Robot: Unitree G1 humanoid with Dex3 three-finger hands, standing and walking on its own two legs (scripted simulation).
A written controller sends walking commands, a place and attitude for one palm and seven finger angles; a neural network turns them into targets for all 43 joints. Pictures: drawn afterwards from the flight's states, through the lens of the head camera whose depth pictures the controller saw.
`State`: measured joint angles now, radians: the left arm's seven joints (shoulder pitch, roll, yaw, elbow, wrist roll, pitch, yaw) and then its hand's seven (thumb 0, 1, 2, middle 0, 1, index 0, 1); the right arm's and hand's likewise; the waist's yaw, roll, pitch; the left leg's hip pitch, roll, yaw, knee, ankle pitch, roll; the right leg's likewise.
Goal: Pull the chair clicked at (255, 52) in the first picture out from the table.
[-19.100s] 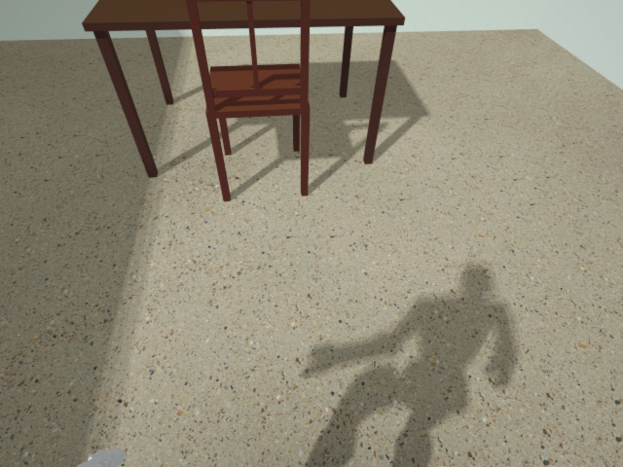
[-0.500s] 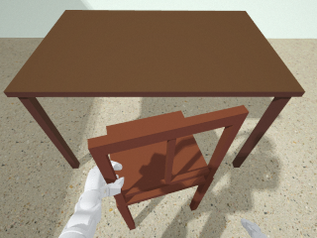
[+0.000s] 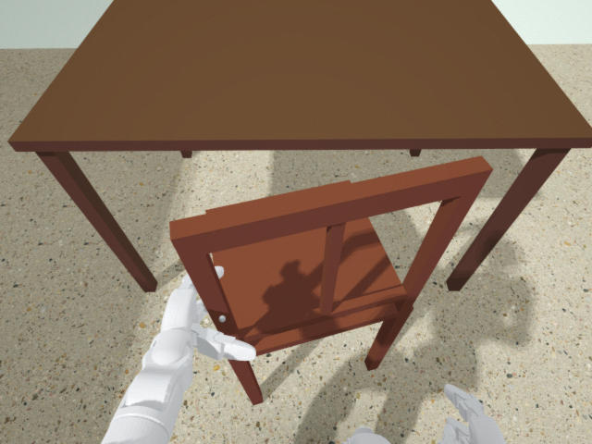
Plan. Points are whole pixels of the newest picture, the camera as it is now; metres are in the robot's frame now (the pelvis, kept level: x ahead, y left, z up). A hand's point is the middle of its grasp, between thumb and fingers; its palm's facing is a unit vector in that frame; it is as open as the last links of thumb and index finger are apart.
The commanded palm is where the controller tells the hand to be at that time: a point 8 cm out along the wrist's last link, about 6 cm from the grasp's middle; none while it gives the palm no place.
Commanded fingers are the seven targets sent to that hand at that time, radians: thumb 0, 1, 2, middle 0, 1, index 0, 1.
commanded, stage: open the thumb and straighten the fingers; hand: left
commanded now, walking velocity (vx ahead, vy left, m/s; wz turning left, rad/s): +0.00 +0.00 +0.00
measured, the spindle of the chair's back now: (329, 273) +0.38 -0.04 -0.03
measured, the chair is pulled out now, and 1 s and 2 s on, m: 0.11 0.11 0.11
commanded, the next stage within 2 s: draw the fingers out of the gap in 0.16 s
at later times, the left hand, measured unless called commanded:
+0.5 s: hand (218, 348) +0.26 +0.12 -0.05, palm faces +0.04 -0.99 -0.15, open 17.5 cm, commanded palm +0.24 +0.17 -0.02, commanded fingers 0.00 -0.55 0.20 0.00 0.00 0.00 0.00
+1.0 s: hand (207, 416) +0.18 +0.12 -0.05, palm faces +0.06 -0.99 -0.14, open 17.5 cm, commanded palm +0.15 +0.17 -0.02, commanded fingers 0.00 -0.55 0.20 0.00 0.00 0.00 0.00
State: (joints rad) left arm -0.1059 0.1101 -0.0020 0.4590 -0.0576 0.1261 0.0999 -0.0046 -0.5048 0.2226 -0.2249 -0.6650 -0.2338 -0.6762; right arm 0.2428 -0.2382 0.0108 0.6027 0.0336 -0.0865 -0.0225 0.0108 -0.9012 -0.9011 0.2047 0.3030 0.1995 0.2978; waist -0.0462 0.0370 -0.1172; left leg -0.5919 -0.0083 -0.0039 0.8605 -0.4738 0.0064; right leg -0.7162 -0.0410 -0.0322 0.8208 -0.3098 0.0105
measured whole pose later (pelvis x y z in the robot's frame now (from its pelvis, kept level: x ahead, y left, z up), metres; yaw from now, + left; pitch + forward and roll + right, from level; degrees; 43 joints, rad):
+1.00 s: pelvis +0.01 -0.01 -0.02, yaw +2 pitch +13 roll -1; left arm 0.53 0.15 -0.09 -0.15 -0.05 0.22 0.07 -0.01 -0.54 0.20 -0.01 0.00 -0.01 0.00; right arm 0.26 -0.24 0.02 0.43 0.04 -0.16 -0.07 0.01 -0.90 -0.90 0.21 0.30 0.20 0.30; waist -0.03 0.04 -0.16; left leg -0.68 0.00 -0.06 1.02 -0.56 -0.02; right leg -0.79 -0.04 -0.09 0.97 -0.41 -0.01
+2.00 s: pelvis +0.02 +0.00 +0.01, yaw +2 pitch +3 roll -1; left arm 0.66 0.32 0.16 -0.50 -0.04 -0.02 0.17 -0.01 -0.03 0.46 -0.08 -0.11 -0.08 -0.11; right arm 0.25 -0.22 0.00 0.53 0.04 -0.19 -0.11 0.01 -0.90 -0.90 0.20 0.30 0.20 0.30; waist 0.05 0.07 -0.08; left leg -0.36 -0.01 -0.04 0.81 -0.50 0.01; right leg -0.48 -0.04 -0.06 0.78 -0.36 0.01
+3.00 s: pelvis +0.02 +0.00 +0.04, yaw -1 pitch -2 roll -1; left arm 0.43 0.35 0.44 -0.41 -0.07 -0.15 0.14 0.01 0.88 0.90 -0.21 -0.30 -0.21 -0.30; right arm 0.16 -0.22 0.01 0.62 0.02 -0.18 -0.07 0.01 -0.90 -0.90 0.21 0.30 0.20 0.30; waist 0.04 0.06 0.05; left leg -0.11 0.01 0.01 0.48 -0.34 0.01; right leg -0.24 -0.01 -0.02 0.46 -0.19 0.01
